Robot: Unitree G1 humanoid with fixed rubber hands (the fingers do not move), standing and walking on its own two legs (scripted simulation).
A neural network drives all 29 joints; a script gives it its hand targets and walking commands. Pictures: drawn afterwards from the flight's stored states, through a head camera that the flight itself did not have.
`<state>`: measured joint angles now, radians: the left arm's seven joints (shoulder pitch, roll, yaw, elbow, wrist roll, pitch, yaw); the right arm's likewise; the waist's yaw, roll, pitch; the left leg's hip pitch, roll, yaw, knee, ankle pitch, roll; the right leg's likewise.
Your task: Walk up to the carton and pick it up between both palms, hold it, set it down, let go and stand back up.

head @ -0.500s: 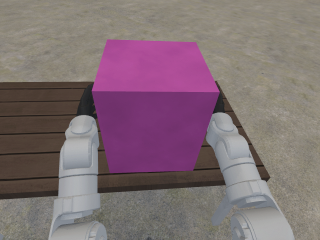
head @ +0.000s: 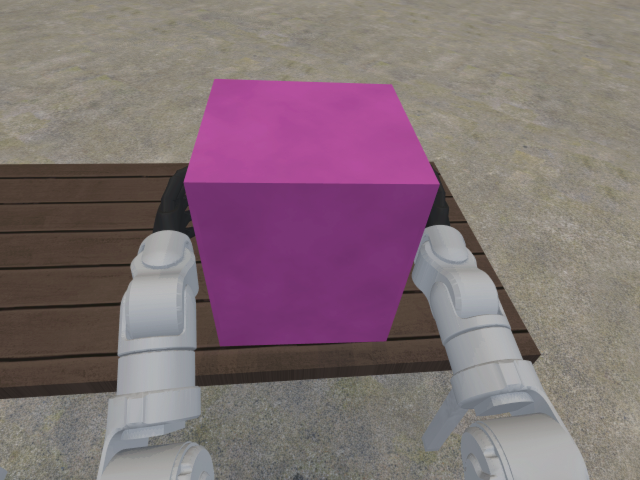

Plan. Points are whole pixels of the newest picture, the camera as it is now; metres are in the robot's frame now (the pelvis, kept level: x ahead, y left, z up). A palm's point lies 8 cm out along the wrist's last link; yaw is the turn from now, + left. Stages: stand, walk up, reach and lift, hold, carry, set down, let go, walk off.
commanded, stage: hold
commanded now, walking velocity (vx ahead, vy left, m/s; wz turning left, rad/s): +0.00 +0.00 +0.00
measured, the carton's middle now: (304, 216) +0.39 +0.00 +0.16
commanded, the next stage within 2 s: none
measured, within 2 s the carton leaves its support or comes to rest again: neither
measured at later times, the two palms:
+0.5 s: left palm (180, 240) +0.35 +0.15 +0.16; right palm (437, 234) +0.35 -0.15 +0.16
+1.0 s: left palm (173, 240) +0.35 +0.15 +0.17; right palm (433, 230) +0.36 -0.15 +0.17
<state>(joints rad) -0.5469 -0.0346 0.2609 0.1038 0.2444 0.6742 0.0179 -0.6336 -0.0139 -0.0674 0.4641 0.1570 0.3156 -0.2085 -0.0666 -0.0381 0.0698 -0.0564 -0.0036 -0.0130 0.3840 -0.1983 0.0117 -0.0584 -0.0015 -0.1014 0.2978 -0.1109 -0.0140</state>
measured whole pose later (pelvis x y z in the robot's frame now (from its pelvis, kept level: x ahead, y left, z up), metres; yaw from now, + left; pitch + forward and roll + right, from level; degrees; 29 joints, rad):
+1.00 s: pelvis +0.00 -0.01 +0.00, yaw +1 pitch -8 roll -1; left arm -0.51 -0.04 0.26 0.03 0.26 0.69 0.01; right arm -0.60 0.01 -0.08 0.41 0.13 0.32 -0.20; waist -0.07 -0.04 0.09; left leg -0.05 0.00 -0.02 0.38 -0.19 0.00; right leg -0.05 0.00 -0.11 0.31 -0.12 -0.02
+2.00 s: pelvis +0.00 +0.00 +0.00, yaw +0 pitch -9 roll -1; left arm -0.48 -0.06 0.24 -0.01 0.26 0.71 0.01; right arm -0.57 0.00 -0.06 0.37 0.15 0.33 -0.20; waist -0.08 -0.04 0.10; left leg -0.03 0.00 -0.02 0.39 -0.20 0.01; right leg -0.03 0.00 -0.10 0.31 -0.12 -0.02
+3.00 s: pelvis +0.03 -0.01 +0.00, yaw +2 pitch -2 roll -1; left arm -0.40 -0.04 0.19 0.22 0.21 0.30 0.06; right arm -0.46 0.02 -0.09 0.50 0.04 -0.04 -0.17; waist -0.04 -0.04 0.07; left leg -0.11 0.01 -0.05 0.37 -0.22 -0.01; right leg -0.09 0.01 -0.13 0.27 -0.13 -0.03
